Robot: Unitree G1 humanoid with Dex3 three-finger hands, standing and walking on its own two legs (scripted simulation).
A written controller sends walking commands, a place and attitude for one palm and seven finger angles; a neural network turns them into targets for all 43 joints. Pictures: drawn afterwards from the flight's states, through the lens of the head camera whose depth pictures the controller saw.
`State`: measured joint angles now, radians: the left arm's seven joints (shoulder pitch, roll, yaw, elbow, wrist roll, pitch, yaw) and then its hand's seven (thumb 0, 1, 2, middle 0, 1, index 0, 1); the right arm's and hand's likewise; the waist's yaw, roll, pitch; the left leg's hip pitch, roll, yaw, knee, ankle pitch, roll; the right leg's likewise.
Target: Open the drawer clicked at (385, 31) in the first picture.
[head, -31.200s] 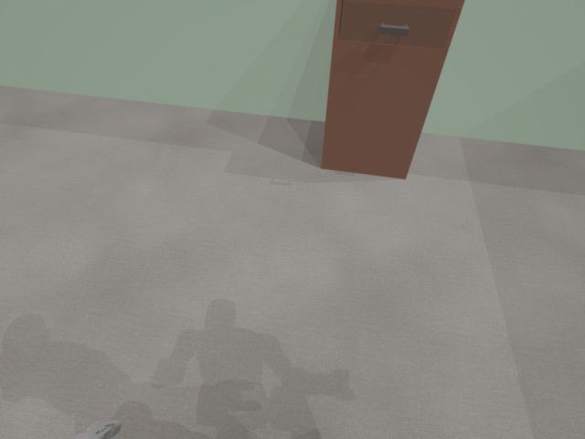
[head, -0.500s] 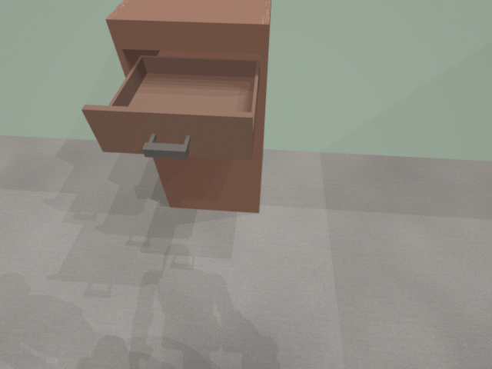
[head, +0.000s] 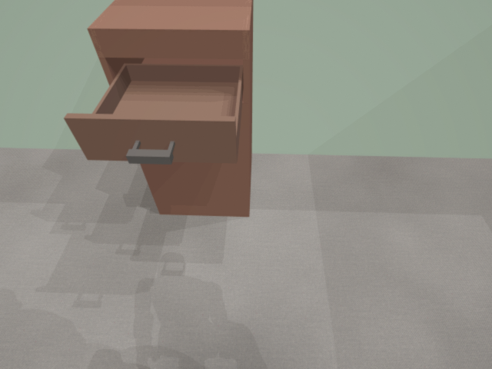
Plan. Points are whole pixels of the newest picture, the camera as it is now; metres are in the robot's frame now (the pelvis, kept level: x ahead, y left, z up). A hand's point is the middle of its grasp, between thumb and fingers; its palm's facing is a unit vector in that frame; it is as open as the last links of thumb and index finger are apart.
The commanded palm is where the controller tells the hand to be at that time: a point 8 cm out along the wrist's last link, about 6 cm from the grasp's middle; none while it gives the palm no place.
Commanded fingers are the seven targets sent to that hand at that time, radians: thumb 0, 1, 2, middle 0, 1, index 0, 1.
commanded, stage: look to check the result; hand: left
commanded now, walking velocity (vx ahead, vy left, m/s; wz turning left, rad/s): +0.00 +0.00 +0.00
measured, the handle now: (152, 150) +0.59 +0.27 -0.02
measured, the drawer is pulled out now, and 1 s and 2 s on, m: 0.30 0.30 0.30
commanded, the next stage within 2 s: stand and wait in 0.52 s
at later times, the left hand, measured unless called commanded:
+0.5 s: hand out of the picture +0.00 +0.15 -0.17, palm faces +0.05 -0.98 -0.19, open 7.4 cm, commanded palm none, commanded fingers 0.00 0.90 0.90 -0.20 -0.30 -0.20 -0.30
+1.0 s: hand out of the picture +0.02 +0.15 -0.17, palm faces +0.05 -0.98 -0.21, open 7.4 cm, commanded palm none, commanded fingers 0.00 0.90 0.90 -0.20 -0.30 -0.20 -0.30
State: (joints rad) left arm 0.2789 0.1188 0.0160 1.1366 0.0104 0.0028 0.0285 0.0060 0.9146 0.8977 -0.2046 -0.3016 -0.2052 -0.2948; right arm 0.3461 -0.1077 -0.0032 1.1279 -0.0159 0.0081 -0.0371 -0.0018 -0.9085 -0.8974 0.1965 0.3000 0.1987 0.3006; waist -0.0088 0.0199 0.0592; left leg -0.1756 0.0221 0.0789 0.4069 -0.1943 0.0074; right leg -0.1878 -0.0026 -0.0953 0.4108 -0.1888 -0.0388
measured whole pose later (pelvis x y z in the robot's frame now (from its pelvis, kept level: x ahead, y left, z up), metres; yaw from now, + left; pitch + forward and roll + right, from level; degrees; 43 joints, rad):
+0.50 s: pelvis +0.01 -0.01 +0.00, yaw +0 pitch -2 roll +0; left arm 0.29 0.11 0.02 1.15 0.01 -0.01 0.03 0.00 0.91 0.90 -0.20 -0.30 -0.20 -0.29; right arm 0.31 -0.11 -0.01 1.12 -0.01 0.00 -0.04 0.00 -0.91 -0.90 0.20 0.30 0.20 0.30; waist 0.00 0.03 0.06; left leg -0.16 0.05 0.07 0.40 -0.21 -0.02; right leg -0.16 0.02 -0.10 0.39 -0.20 -0.06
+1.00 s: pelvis +0.03 -0.02 +0.00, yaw +0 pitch -2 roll +0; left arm 0.27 0.12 0.02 1.14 0.01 -0.01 0.03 0.00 0.91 0.90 -0.20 -0.30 -0.20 -0.29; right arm 0.30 -0.13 -0.01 1.13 -0.01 0.00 -0.04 0.00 -0.91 -0.90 0.20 0.30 0.20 0.30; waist -0.01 0.03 0.07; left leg -0.13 0.05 0.07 0.38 -0.22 -0.03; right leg -0.14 0.03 -0.11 0.37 -0.21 -0.07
